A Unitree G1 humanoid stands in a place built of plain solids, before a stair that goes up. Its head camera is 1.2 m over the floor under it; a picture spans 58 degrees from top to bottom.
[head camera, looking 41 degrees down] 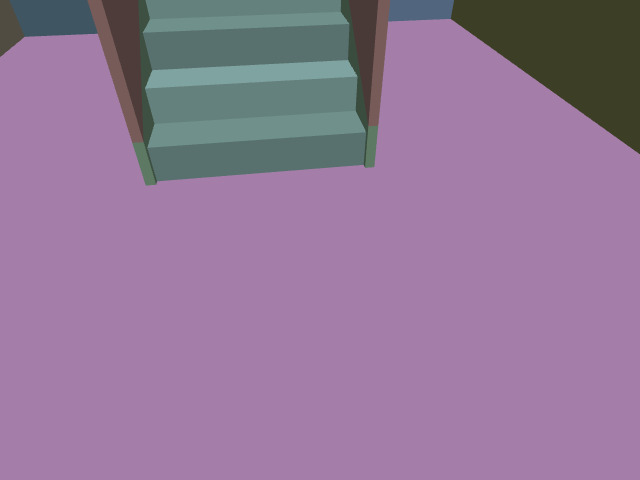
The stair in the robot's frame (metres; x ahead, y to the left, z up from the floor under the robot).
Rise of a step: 0.19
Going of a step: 0.25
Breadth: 1.06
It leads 9 degrees to the left of straight ahead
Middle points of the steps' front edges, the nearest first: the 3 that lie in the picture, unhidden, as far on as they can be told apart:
1.91 0.29 0.19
2.15 0.33 0.37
2.40 0.37 0.56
